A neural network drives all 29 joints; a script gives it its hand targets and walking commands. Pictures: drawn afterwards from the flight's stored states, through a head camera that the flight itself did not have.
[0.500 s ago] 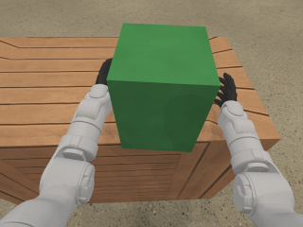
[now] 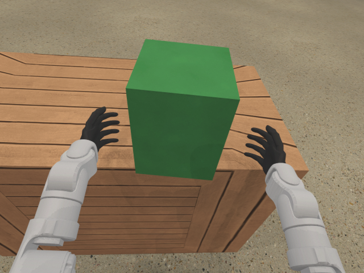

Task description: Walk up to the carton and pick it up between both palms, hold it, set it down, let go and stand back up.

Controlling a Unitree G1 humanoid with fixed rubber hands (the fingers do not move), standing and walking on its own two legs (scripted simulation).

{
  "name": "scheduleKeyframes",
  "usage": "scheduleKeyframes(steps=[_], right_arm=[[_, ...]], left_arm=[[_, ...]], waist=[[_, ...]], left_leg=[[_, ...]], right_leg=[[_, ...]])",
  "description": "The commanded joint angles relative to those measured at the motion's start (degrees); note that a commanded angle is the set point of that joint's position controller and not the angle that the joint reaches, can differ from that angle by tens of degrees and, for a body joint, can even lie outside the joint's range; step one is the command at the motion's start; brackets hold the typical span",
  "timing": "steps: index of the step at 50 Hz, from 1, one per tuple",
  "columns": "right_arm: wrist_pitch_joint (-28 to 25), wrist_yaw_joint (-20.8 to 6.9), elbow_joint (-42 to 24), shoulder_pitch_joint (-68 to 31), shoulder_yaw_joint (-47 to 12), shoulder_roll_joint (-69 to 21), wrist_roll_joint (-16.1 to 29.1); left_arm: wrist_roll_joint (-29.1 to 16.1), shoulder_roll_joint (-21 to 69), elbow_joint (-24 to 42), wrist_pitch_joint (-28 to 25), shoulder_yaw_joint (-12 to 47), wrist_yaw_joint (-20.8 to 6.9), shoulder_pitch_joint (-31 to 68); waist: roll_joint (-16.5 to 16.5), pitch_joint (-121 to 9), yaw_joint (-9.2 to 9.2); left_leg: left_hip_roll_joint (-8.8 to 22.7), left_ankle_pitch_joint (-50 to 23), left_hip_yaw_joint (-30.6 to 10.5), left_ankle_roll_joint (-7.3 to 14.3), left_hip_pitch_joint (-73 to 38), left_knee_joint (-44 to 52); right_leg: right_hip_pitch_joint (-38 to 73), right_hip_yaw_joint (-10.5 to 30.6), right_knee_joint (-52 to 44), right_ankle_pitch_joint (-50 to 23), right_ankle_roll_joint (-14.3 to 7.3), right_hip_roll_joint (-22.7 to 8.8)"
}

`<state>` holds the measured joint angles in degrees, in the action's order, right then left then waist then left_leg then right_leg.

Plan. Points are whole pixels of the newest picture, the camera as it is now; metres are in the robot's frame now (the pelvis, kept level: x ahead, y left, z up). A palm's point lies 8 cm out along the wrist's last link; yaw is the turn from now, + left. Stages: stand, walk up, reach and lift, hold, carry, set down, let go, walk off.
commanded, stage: set down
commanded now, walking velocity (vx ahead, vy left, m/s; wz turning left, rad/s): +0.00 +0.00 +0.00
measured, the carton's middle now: (180, 113) +0.45 +0.01 +0.12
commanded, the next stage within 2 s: none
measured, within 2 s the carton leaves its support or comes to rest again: neither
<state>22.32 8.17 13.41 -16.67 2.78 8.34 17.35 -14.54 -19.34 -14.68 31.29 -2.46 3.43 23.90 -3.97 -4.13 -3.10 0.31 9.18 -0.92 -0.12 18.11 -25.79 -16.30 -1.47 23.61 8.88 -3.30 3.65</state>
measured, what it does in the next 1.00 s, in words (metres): stands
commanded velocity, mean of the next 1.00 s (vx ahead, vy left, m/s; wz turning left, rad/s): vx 0.00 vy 0.00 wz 0.00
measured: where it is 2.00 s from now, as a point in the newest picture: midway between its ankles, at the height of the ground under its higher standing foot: outside the picture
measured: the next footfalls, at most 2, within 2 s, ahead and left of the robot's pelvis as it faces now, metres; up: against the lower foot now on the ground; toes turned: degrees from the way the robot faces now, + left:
none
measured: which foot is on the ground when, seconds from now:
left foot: down 0.00-1.00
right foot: down 0.00-1.00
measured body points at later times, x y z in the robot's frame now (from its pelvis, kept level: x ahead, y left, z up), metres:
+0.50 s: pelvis +0.01 +0.01 +0.00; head +0.02 +0.05 +0.45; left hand +0.33 +0.21 +0.08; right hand +0.31 -0.19 +0.09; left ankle +0.05 +0.12 -0.74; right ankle +0.04 -0.08 -0.74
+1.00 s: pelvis +0.03 +0.00 +0.01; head +0.01 +0.01 +0.46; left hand +0.25 +0.21 +0.08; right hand +0.24 -0.19 +0.08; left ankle +0.05 +0.12 -0.74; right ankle +0.04 -0.08 -0.74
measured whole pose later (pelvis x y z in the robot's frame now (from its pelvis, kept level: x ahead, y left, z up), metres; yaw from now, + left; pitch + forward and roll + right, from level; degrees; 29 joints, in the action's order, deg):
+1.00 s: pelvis +0.03 +0.00 +0.01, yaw -3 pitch -4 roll +0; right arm 20.5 10.2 -21.2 21.6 -2.1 7.9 14.4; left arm -16.4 -19.2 21.4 29.3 -1.8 0.2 -14.7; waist -1.3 1.9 3.4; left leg 0.6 9.7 2.1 -0.1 6.1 -19.6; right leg -6.2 1.3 19.6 9.5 -3.1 3.7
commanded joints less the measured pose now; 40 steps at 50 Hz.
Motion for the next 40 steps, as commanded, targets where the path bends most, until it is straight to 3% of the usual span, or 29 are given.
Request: scheduleKeyframes(steps=[1, 2, 3, 4, 5, 6, 8, 9, 10, 12, 13, 14, 15, 16, 18, 19, 21, 22, 24, 25, 26, 28, 29, 32, 33, 35, 37, 38, 40], right_arm=[[-4.96, 1.05, -14.83, -30.86, 5.60, 7.96, -2.80], [-4.31, 1.70, -12.66, -31.73, 8.15, 9.12, -4.44], [-5.04, 2.07, -14.96, -30.48, 7.97, 9.73, -3.33], [-4.32, 2.66, -11.34, -31.55, 7.11, 8.32, -2.95], [-4.29, 2.44, -9.52, -23.90, 6.93, 7.30, -3.31], [-3.06, 2.36, -9.38, -35.56, 9.01, 7.34, -4.05], [-3.43, 2.25, -12.64, -38.69, 9.34, 7.83, -4.78], [-3.11, 1.41, -12.17, -35.49, 9.03, 6.74, -4.72], [-4.09, 1.80, -14.19, -30.36, 7.67, 7.05, -3.18], [-3.65, 1.29, -10.82, -31.90, 7.40, 6.53, -3.27], [-3.66, 1.35, -12.49, -21.76, 5.26, 6.39, -2.10], [-3.48, 0.54, -10.87, -27.30, 5.88, 7.72, -2.38], [-3.52, 0.56, -14.92, -29.21, 6.32, 8.27, -1.92], [-3.76, 0.85, -14.87, -24.14, 5.27, 7.88, -1.63], [-4.55, 1.26, -21.77, -15.78, 4.43, 7.27, -1.62], [-4.55, 1.25, -21.00, -16.62, 5.71, 9.19, -0.91], [-5.59, 1.54, -27.44, -8.16, 5.62, 10.77, -0.44], [-5.89, 1.38, -27.03, -14.98, 5.52, 9.67, -0.94], [-6.92, 0.74, -32.31, -11.60, 6.10, 10.92, 0.54], [-7.15, 0.28, -35.20, -11.69, 5.57, 10.92, 0.30], [-6.38, 0.38, -31.89, -12.65, 5.29, 8.99, -1.16], [-7.63, 0.57, -42.73, 14.79, 1.16, 9.19, 2.06], [-7.06, 1.25, -37.91, 5.01, 0.69, 8.64, -0.32], [-7.77, 1.14, -43.41, 10.61, 0.00, 8.84, 0.78], [-7.80, 1.49, -44.11, 22.87, -1.32, 8.03, 0.35], [-7.69, 1.70, -48.67, 11.27, -0.51, 8.73, -1.42], [-8.61, 0.84, -49.28, 30.82, -1.62, 7.59, -0.11], [-7.82, 1.12, -45.74, 10.72, -0.43, 7.07, -3.08], [-7.89, 1.93, -49.73, 19.16, -0.48, 5.09, -4.86]], left_arm=[[1.39, -7.59, 12.77, -5.54, -3.17, -0.24, 31.57], [0.53, -8.61, 11.74, -4.79, -2.41, -0.43, 32.93], [0.79, -7.52, 15.01, -4.45, -3.08, 0.05, 30.62], [1.46, -8.40, 9.74, -4.27, -3.31, -0.37, 32.09], [2.44, -6.95, 11.23, -3.29, -2.34, -0.41, 23.79], [1.33, -8.44, 10.88, -2.70, -2.00, 0.26, 35.19], [0.20, -7.33, 11.77, -3.75, -1.35, 0.84, 36.53], [0.22, -6.10, 9.98, -3.99, -1.37, 2.04, 31.22], [1.00, -3.54, 18.07, -3.33, 0.34, 2.49, 24.85], [1.32, -4.29, 15.09, -2.60, -1.64, 2.09, 28.83], [1.72, -2.08, 17.88, -1.60, -0.33, 1.80, 16.47], [1.94, -3.30, 16.81, -1.93, -1.33, 1.63, 24.34], [1.32, -1.89, 21.86, -1.26, 0.19, 2.11, 23.52], [3.08, -3.62, 17.77, -1.02, -2.86, 1.52, 19.88], [2.20, -4.00, 29.99, -0.84, -2.80, 1.59, 11.44], [2.96, -3.94, 30.86, -0.66, -2.42, 1.94, 13.12], [3.33, -2.81, 38.80, 0.98, -3.55, 1.58, 4.25], [3.64, -5.37, 36.44, -0.41, -5.35, 1.30, 12.26], [2.94, -3.09, 44.96, -1.03, -1.82, 2.57, 7.54], [1.86, -2.38, 43.93, -1.08, -1.84, 2.95, 7.41], [0.66, -2.96, 36.91, -0.69, -1.25, 2.43, 8.84], [1.91, -1.26, 53.31, -0.32, -2.33, 2.11, -18.15], [2.46, -3.15, 44.04, -0.87, -2.99, 1.14, -6.33], [0.86, -4.07, 46.43, -3.06, -3.74, -0.59, -14.38], [1.43, -3.69, 51.73, -2.87, -2.96, -0.97, -23.98], [-0.23, -6.18, 50.28, -4.07, -3.88, -1.06, -12.09], [0.53, -3.59, 54.49, -5.24, -4.26, -1.12, -33.45], [-1.52, -7.88, 46.26, -6.73, -4.06, -1.65, -13.35], [-2.02, -7.94, 46.26, -7.31, -4.06, -2.28, -17.41]], waist=[[4.57, -22.06, 0.31], [4.57, -19.37, -1.14], [2.41, -22.50, -0.30], [2.60, -19.40, 0.00], [2.95, -20.32, -1.43], [7.29, -17.72, -1.43], [5.07, -20.11, -0.32], [6.55, -16.66, 0.58], [8.08, -19.41, 0.26], [7.57, -19.45, 0.96], [8.38, -16.90, 1.05], [8.77, -16.89, 0.32], [8.36, -17.51, 0.70], [5.94, -18.80, 1.38], [4.72, -20.79, 1.15], [7.64, -19.44, 0.92], [4.97, -20.33, 0.99], [7.20, -19.04, 2.54], [10.91, -19.62, 1.95], [8.71, -19.65, 3.12], [6.80, -17.89, 1.77], [5.84, -19.30, 2.45], [6.88, -19.77, 3.14], [6.70, -15.00, 5.01], [7.39, -14.16, 3.06], [7.28, -14.41, 5.22], [6.68, -10.94, 5.71], [7.28, -12.98, 5.94], [3.41, -8.96, 5.23]], left_leg=[[-1.77, 2.59, -0.91, -0.23, -19.60, -1.44], [-1.70, 5.47, -0.16, 0.01, -16.54, 0.42], [-1.74, 2.55, -0.56, -0.32, -21.09, -0.82], [-1.95, 3.24, -0.14, 0.25, -19.02, -0.50], [-0.92, 2.81, -0.89, -0.13, -20.34, 0.83], [-0.19, 9.24, 0.45, 0.01, -11.46, 4.25], [0.33, 12.18, -0.30, 0.62, -6.11, 5.01], [1.04, 12.08, 0.93, 0.57, -3.54, 7.62], [2.23, 7.87, 0.06, -0.04, -6.84, 8.08], [1.62, 7.06, 0.20, 0.16, -4.44, 7.93], [1.81, 1.27, 0.52, -0.57, -8.62, 8.07], [1.69, 5.65, -0.14, -0.43, -6.59, 8.35], [2.44, 6.49, -0.92, -0.33, -6.71, 8.88], [1.19, 6.01, -0.36, 0.54, -8.00, 8.86], [1.00, -3.68, 0.56, 0.18, -12.18, 7.81], [1.21, -2.18, 0.39, -1.00, -14.34, 7.54], [0.85, -12.41, 0.99, -1.06, -16.96, 5.83], [0.05, -10.68, 1.96, -0.89, -13.07, 5.47], [1.52, -11.44, -0.30, -2.19, -16.55, 6.28], [1.11, -8.58, -0.29, -1.36, -16.48, 6.11], [0.93, -5.96, -0.15, -0.70, -13.56, 6.21], [0.63, -19.99, 0.76, -0.85, -22.16, 5.35], [0.11, -19.07, 1.62, -1.58, -18.92, 3.63], [-0.12, -14.75, 1.28, -0.65, -16.48, 6.02], [-0.08, -17.42, 1.56, -1.18, -19.01, 6.09], [-0.55, -15.28, 2.47, -1.44, -15.99, 5.40], [0.71, -17.80, 2.19, -1.15, -21.59, 7.36], [0.13, -10.78, 3.17, -0.57, -12.85, 5.66], [-0.05, -5.35, 3.85, 0.38, -12.46, 7.58]], right_leg=[[-6.97, 5.69, -9.56, 14.07, -0.47, -9.10], [-6.01, 4.08, -8.68, 13.35, 0.46, -7.41], [-5.23, 4.97, -9.19, 12.19, 0.20, -8.19], [-5.38, 5.89, -9.65, 13.18, 0.35, -8.39], [-0.84, 5.16, -9.46, 9.81, 0.67, -7.14], [0.11, 3.32, -6.49, 11.36, 1.90, -4.66], [5.21, 3.21, -4.62, 12.08, 2.06, -4.20], [7.68, 1.59, -3.44, 9.80, 3.14, -2.07], [12.23, 0.47, -2.12, 0.85, 2.77, -1.28], [13.33, 1.65, -2.06, 1.25, 2.92, -1.79], [13.22, 1.00, -3.13, -3.78, 2.75, -1.75], [11.33, 0.54, -2.52, 0.21, 2.50, -0.87], [12.50, 0.95, -3.37, 0.23, 2.33, -1.28], [13.25, 1.37, -3.63, 0.39, 2.80, -1.38], [14.72, 0.74, -2.97, -8.06, 3.40, -1.07], [12.77, 0.76, -3.44, -6.11, 2.85, -0.45], [15.72, 0.37, -2.38, -14.96, 3.49, 0.32], [14.11, 1.28, -1.81, -11.89, 3.79, -0.05], [12.97, -0.11, -2.23, -11.67, 2.17, 0.12], [10.55, 0.62, -2.48, -8.63, 2.14, -0.10], [9.56, 0.80, -2.84, -7.01, 2.22, -0.89], [16.58, 1.76, -3.28, -21.68, 3.33, -0.62], [13.62, 1.67, -2.59, -17.77, 3.48, -0.97], [13.78, 2.92, -3.97, -17.56, 4.05, -2.36], [15.28, 2.19, -4.86, -19.71, 3.77, -2.22], [12.12, 3.01, -4.33, -13.89, 4.21, -2.18], [13.46, 2.88, -6.85, -18.70, 3.20, -2.42], [9.88, 3.70, -4.27, -9.69, 3.81, -2.68], [10.38, 4.18, -6.24, -6.98, 4.58, -3.90]])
